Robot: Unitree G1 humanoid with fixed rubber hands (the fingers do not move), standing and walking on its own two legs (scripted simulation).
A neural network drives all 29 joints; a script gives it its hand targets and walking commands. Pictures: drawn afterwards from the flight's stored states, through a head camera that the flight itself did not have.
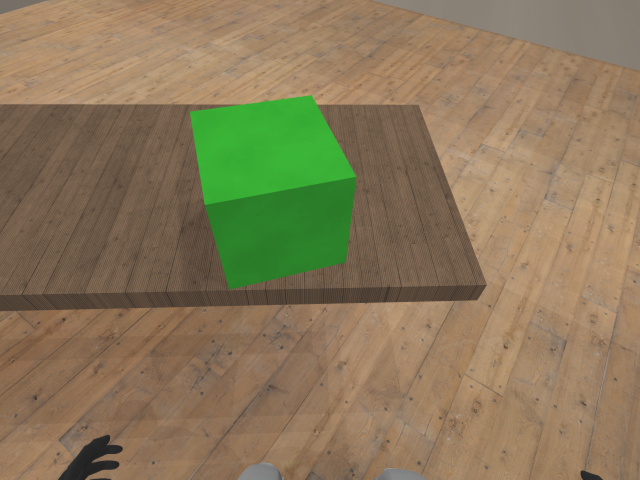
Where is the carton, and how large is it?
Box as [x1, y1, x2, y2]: [190, 95, 355, 289]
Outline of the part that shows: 311,95 190,112 204,203 229,289 345,261 355,184 355,175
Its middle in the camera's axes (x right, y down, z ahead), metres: -0.08 -0.08 +0.62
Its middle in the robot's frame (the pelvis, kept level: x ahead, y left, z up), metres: +0.53 +0.10 +0.05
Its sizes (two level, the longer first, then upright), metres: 0.212 0.196 0.188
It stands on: a table, 0.68 m high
